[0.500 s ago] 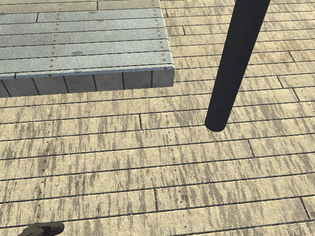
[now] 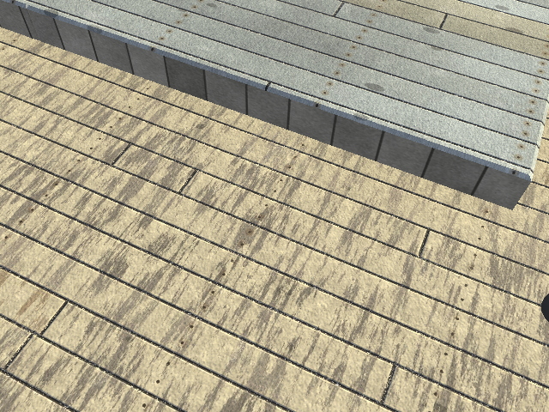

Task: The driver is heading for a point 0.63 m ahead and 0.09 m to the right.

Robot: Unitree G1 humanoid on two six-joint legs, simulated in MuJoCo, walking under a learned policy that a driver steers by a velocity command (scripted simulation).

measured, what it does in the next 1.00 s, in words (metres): steps on the spot: left foot, then right foot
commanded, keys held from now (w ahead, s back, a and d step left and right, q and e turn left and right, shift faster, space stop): shift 1.00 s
